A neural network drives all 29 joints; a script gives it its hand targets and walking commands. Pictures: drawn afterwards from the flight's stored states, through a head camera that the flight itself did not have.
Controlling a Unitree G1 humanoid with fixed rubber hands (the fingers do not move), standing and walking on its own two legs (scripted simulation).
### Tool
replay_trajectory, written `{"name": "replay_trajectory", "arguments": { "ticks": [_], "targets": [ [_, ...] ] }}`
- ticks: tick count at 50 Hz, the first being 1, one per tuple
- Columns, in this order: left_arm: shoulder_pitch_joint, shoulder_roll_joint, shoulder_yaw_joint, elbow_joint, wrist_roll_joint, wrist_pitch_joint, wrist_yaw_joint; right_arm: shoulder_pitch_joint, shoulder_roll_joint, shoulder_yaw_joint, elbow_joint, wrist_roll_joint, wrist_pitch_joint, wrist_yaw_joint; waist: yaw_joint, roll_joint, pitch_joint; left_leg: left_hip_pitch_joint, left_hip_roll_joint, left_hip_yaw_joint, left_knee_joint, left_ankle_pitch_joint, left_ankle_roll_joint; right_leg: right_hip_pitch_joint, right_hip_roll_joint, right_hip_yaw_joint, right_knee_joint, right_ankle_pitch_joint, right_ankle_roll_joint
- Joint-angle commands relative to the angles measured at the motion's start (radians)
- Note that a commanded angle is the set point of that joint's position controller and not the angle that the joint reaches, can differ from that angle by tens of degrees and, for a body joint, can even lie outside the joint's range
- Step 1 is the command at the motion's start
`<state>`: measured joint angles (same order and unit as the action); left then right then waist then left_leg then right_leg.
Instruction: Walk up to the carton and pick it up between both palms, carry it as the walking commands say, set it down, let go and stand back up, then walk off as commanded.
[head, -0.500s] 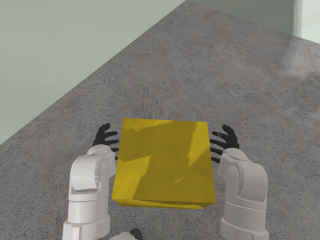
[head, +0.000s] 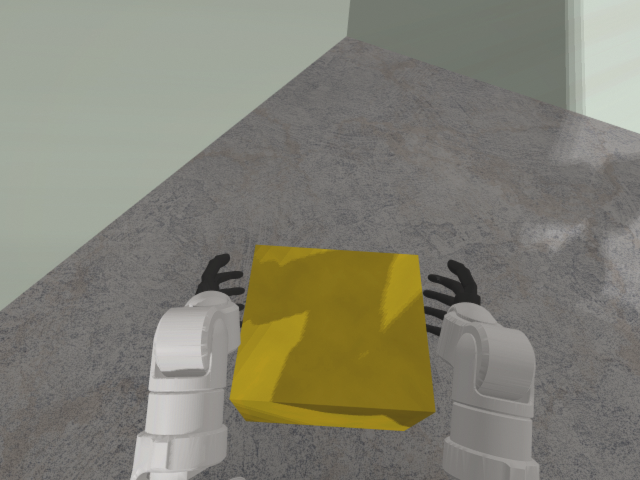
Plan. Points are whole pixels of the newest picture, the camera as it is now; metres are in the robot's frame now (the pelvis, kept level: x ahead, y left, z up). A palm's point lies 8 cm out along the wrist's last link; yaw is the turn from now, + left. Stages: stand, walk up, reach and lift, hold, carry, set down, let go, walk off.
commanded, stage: carry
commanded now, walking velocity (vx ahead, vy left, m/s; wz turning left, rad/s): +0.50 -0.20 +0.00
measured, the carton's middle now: (330, 339) +0.31 -0.01 -0.04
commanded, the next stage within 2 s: none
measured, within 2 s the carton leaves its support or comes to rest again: neither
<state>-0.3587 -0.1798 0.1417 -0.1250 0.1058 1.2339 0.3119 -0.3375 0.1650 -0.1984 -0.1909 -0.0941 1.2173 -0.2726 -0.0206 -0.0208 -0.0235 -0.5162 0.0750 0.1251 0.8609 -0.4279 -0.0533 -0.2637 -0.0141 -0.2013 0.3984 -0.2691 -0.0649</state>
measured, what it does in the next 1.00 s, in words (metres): walks ahead: left foot, then right foot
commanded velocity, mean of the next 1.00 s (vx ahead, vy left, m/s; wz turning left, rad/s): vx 0.12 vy -0.08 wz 0.00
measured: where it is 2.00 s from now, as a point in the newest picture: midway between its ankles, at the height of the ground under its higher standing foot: (360, 356)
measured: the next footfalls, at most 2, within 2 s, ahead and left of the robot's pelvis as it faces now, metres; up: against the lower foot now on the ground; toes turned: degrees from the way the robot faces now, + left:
left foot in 0.10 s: +0.18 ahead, +0.08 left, +0.00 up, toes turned +9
right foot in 0.40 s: +0.32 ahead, -0.23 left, +0.00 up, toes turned -11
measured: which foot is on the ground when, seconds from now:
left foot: up 0.00-0.08, down 0.10-0.40, up 0.42-0.62, down 0.64-1.00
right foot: down 0.00-0.16, up 0.18-0.38, down 0.40-0.94, up 0.96-1.00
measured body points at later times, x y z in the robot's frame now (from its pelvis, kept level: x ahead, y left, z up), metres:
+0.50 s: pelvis +0.27 -0.11 -0.01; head +0.31 -0.11 +0.44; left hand +0.58 +0.02 +0.05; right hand +0.57 -0.28 +0.06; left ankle +0.17 +0.03 -0.69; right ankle +0.28 -0.22 -0.74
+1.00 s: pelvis +0.44 -0.15 -0.01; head +0.51 -0.15 +0.44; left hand +0.76 -0.02 +0.04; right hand +0.75 -0.32 +0.05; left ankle +0.38 -0.04 -0.74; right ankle +0.36 -0.24 -0.69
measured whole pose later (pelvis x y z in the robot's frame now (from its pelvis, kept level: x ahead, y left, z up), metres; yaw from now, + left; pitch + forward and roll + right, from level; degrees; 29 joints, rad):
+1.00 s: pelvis +0.44 -0.15 -0.01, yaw -4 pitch +8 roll -2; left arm -0.29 -0.16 0.17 -0.29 0.06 1.25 0.32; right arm -0.35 0.18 -0.12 -0.24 -0.09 1.21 -0.27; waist -0.04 0.02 -0.01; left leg -0.30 0.10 0.17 0.56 -0.36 0.03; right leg -0.45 0.02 -0.10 0.89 -0.55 0.04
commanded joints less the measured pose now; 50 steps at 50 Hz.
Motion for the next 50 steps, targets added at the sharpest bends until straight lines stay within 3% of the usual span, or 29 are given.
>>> {"name": "replay_trajectory", "arguments": {
  "ticks": [1,4,5,6,7,8,10,11,15,16,18,20,21,22,23,25,29,32,34,36,37,40,41,42,44,45,46,48,50],
  "targets": [
    [-0.64,-1.034,-0.644,-0.208,-0.423,-0.043,-0.451,-0.664,1.053,0.762,-0.126,0.455,-0.007,0.437,0.034,-0.041,-0.506,-0.114,-0.003,0.008,-0.216,0.105,0.01,0.644,-0.27,0.223,-0.013,0.76,-0.126],
    [-0.577,-1.019,-0.679,-0.211,-0.43,-0.018,-0.447,-0.564,1.017,0.744,-0.124,0.417,0.003,0.434,0.011,-0.062,-0.505,0.25,-0.078,0.129,-0.489,0.369,0.064,0.431,-0.18,0.056,0.08,0.843,-0.053],
    [-0.599,-0.99,-0.69,-0.264,-0.436,-0.016,-0.448,-0.548,1.035,0.741,-0.146,0.423,0.007,0.44,-0.006,-0.072,-0.536,0.468,-0.004,0.043,-0.526,0.435,0.077,0.29,-0.129,0.003,0.188,0.728,-0.003],
    [-0.593,-0.978,-0.679,-0.228,-0.437,-0.006,-0.455,-0.556,1.023,0.739,-0.145,0.423,0.008,0.439,-0.02,-0.024,-0.582,0.695,0.105,-0.099,-0.475,0.441,0.119,0.079,-0.108,0.024,0.319,0.629,0.026],
    [-0.57,-0.975,-0.675,-0.198,-0.448,0.016,-0.466,-0.444,1.016,0.712,0.007,0.388,0.016,0.431,-0.028,0.224,-0.644,0.929,0.319,-0.47,-0.445,0.48,0.285,-0.214,-0.014,0.094,0.523,0.435,0.082],
    [-0.708,-0.978,-0.724,-0.304,-0.505,0.002,-0.475,-0.485,1.022,0.705,-0.074,0.389,-0.006,0.435,-0.022,0.335,-0.623,1.04,0.426,-0.628,-0.519,0.775,0.337,-0.434,0.055,0.18,0.689,-0.128,0.083],
    [-0.622,-1.015,-0.702,-0.154,-0.499,0.003,-0.477,-0.472,1.016,0.687,-0.036,0.373,-0.013,0.426,-0.041,0.151,-0.578,1.08,0.428,-0.515,-0.428,0.855,0.309,-0.631,-0.05,0.358,0.781,-0.181,0.104],
    [-0.646,-1.017,-0.701,-0.187,-0.505,-0.006,-0.479,-0.491,1.018,0.697,-0.068,0.379,-0.019,0.427,-0.035,0.091,-0.528,0.97,0.409,-0.431,-0.462,0.773,0.245,-0.613,-0.091,0.334,0.665,-0.14,0.097],
    [-0.61,-1.014,-0.679,-0.213,-0.497,-0.025,-0.463,-0.628,1.018,0.751,-0.205,0.439,-0.032,0.426,-0.026,0.174,-0.442,0.673,0.277,-0.148,-0.518,0.733,0.148,-0.249,0.008,0.077,0.163,-0.057,0.088],
    [-0.621,-1.004,-0.687,-0.273,-0.481,-0.032,-0.453,-0.616,1.019,0.759,-0.204,0.448,-0.026,0.43,-0.024,0.266,-0.427,0.619,0.278,-0.109,-0.539,0.655,0.127,-0.167,0.012,0.039,0.068,0.028,0.088],
    [-0.591,-1.001,-0.678,-0.265,-0.477,-0.019,-0.446,-0.514,1.001,0.739,-0.143,0.445,0.008,0.434,-0.001,0.198,-0.487,0.514,0.183,0.021,-0.441,0.65,0.085,0.135,0.053,-0.073,-0.045,0.224,0.068],
    [-0.559,-1.02,-0.677,-0.223,-0.449,-0.002,-0.452,-0.5,0.991,0.765,-0.132,0.422,0.023,0.441,0.015,0.066,-0.583,0.315,0.093,0.055,-0.173,0.374,0.027,0.432,-0.095,0.125,-0.075,0.173,0.02],
    [-0.531,-0.99,-0.644,-0.146,-0.419,0.004,-0.458,-0.556,0.967,0.762,-0.139,0.431,0.029,0.449,0.022,-0.236,-0.565,0.076,-0.011,0.071,-0.017,0.016,-0.01,0.547,-0.307,0.399,-0.078,0.431,-0.038],
    [-0.597,-0.971,-0.646,-0.159,-0.418,-0.012,-0.458,-0.53,1.028,0.761,-0.029,0.435,0.043,0.461,0.037,-0.34,-0.554,-0.182,-0.05,0.007,0.149,-0.171,0.01,0.679,-0.389,0.522,-0.042,0.714,-0.158],
    [-0.553,-1.011,-0.632,-0.081,-0.416,-0.006,-0.461,-0.535,1.006,0.75,-0.009,0.427,0.041,0.462,0.044,-0.27,-0.517,-0.276,-0.023,-0.029,0.24,-0.206,0.02,0.705,-0.414,0.524,-0.003,0.901,-0.184],
    [-0.577,-1.054,-0.651,-0.131,-0.44,-0.022,-0.464,-0.515,1.006,0.739,-0.011,0.431,0.018,0.463,0.027,-0.05,-0.507,-0.234,0.014,-0.06,0.079,-0.133,0.016,0.663,-0.368,0.391,0.03,1.033,-0.128],
    [-0.595,-1.014,-0.614,-0.221,-0.418,-0.042,-0.452,-0.622,1.058,0.755,-0.137,0.467,-0.008,0.452,0.029,-0.176,-0.499,0.014,-0.027,-0.028,-0.402,0.119,0.021,0.602,-0.272,0.183,0.048,1.048,-0.066],
    [-0.576,-1.014,-0.635,-0.189,-0.41,-0.018,-0.451,-0.627,1.045,0.749,-0.186,0.432,-0.004,0.445,0.018,-0.088,-0.542,0.478,0.046,-0.023,-0.59,0.646,0.051,0.296,-0.168,0.067,0.103,0.638,0.049],
    [-0.61,-1.023,-0.678,-0.231,-0.447,-0.002,-0.458,-0.523,1.064,0.721,-0.102,0.41,0.003,0.442,0.019,0.197,-0.626,0.774,0.229,-0.157,-0.374,1.326,0.178,0.041,-0.098,0.087,0.123,0.268,0.101],
    [-0.659,-0.985,-0.713,-0.292,-0.491,-0.002,-0.463,-0.474,1.062,0.707,-0.057,0.405,0.009,0.441,0.014,0.214,-0.583,0.803,0.233,-0.152,-0.343,1.373,0.174,-0.015,-0.07,0.095,0.037,0.17,0.101],
    [-0.648,-0.979,-0.691,-0.248,-0.477,0.003,-0.464,-0.488,1.048,0.695,-0.061,0.391,0.003,0.44,0.015,0.217,-0.566,0.76,0.192,-0.103,-0.299,1.364,0.153,0.027,-0.081,0.098,-0.036,0.305,0.104],
    [-0.613,-0.987,-0.652,-0.185,-0.493,0.002,-0.474,-0.544,1.041,0.737,-0.124,0.42,0.001,0.422,0.006,-0.096,-0.572,0.385,0.038,0.027,-0.139,0.95,0.084,0.317,-0.111,0.085,0.152,1.214,0.101],
    [-0.569,-1.0,-0.641,-0.159,-0.469,0.001,-0.475,-0.521,1.019,0.745,-0.123,0.417,0.004,0.424,0.013,-0.102,-0.604,0.263,0.006,0.044,-0.176,0.65,0.069,0.421,-0.168,0.157,0.211,1.409,0.084],
    [-0.544,-0.998,-0.633,-0.14,-0.477,0.007,-0.48,-0.506,1.02,0.757,-0.118,0.396,0.004,0.413,0.012,-0.215,-0.584,0.135,-0.035,0.062,-0.236,0.413,0.067,0.531,-0.172,0.146,0.219,1.529,0.062],
    [-0.545,-0.992,-0.645,-0.208,-0.455,-0.001,-0.475,-0.519,1.038,0.776,-0.116,0.417,-0.003,0.42,0.019,-0.15,-0.531,0.126,-0.083,0.123,-0.347,0.405,0.051,0.55,-0.166,0.138,0.338,1.715,0.07],
    [-0.508,-0.984,-0.646,-0.195,-0.452,0.005,-0.465,-0.502,1.031,0.77,-0.115,0.432,-0.002,0.421,0.016,-0.035,-0.555,0.33,-0.076,0.127,-0.374,0.709,0.065,0.377,-0.14,0.098,0.433,1.58,0.1],
    [-0.59,-0.968,-0.666,-0.321,-0.466,-0.008,-0.463,-0.534,1.056,0.79,-0.182,0.436,-0.02,0.424,-0.002,0.063,-0.576,0.62,0.014,0.032,-0.275,1.138,0.103,0.077,-0.117,0.071,0.503,1.186,0.133],
    [-0.6,-0.99,-0.695,-0.271,-0.478,0.0,-0.45,-0.489,1.061,0.782,-0.149,0.463,-0.008,0.42,-0.06,0.354,-0.536,1.228,0.254,-0.269,-0.152,2.141,0.266,-0.759,0.087,0.055,0.599,-0.464,0.15],
    [-0.552,-0.964,-0.682,-0.318,-0.476,-0.02,-0.438,-0.385,1.006,0.732,-0.134,0.41,-0.004,0.412,-0.068,0.245,-0.457,1.154,0.289,-0.32,-0.175,2.011,0.225,-0.737,0.072,0.101,0.428,-0.449,0.107]
  ]
}}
